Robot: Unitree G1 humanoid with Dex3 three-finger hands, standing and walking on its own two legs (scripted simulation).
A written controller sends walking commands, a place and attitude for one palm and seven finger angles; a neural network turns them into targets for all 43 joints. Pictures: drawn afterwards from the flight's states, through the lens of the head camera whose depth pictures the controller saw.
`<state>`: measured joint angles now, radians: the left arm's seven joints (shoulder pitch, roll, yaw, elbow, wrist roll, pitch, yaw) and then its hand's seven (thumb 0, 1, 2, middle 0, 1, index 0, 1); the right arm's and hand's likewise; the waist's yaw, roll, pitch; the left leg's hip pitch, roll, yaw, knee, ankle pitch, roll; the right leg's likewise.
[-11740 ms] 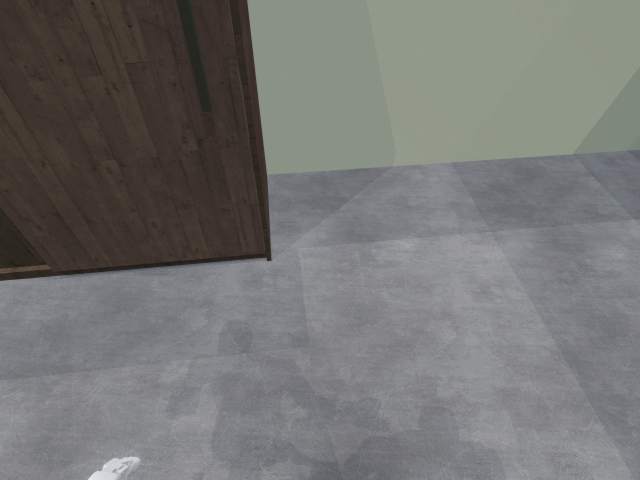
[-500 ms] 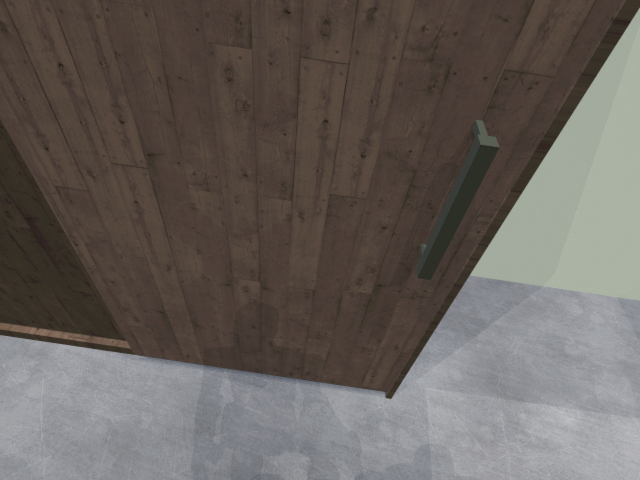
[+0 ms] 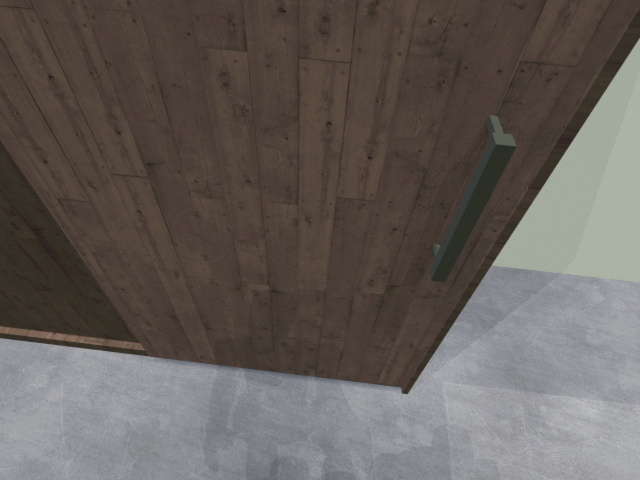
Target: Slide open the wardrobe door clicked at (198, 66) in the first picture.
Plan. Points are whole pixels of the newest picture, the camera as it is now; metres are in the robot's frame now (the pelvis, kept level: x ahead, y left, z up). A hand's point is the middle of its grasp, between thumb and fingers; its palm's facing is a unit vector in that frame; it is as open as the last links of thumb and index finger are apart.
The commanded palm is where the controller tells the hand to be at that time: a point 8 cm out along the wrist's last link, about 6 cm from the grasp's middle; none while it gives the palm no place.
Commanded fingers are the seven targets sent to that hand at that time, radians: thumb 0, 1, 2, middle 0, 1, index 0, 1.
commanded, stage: come to a stop and stand still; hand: right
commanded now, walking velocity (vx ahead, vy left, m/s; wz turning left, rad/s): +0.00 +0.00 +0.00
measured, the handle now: (462, 209) +0.48 -0.17 +0.08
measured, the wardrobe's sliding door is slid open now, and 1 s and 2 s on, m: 0.00 0.00 0.00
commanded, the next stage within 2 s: look again from close up in 0.32 s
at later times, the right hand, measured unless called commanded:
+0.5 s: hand out of the picture +0.02 -0.17 -0.17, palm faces +0.02 +0.98 -0.22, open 7.3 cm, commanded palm none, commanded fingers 0.00 -0.90 -0.90 0.20 0.30 0.20 0.30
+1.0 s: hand out of the picture +0.01 -0.17 -0.17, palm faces +0.03 +0.98 -0.21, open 7.3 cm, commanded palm none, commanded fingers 0.00 -0.90 -0.90 0.20 0.30 0.20 0.30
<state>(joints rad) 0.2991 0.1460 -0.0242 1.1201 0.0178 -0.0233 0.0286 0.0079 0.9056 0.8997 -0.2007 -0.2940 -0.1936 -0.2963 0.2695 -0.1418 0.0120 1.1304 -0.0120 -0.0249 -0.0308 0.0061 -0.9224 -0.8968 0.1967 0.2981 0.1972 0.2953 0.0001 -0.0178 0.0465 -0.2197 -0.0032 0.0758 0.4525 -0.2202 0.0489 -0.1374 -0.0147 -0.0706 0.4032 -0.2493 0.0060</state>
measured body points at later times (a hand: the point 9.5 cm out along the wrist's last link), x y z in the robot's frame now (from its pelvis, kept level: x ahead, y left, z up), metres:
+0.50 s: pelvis +0.01 +0.01 +0.00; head +0.03 +0.02 +0.45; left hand +0.01 +0.22 -0.17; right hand +0.02 -0.22 -0.15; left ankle +0.02 +0.08 -0.74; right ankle -0.02 -0.12 -0.74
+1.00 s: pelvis +0.01 +0.01 +0.00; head +0.03 +0.02 +0.45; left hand +0.00 +0.22 -0.17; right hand +0.01 -0.22 -0.15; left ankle +0.02 +0.08 -0.74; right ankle -0.02 -0.12 -0.74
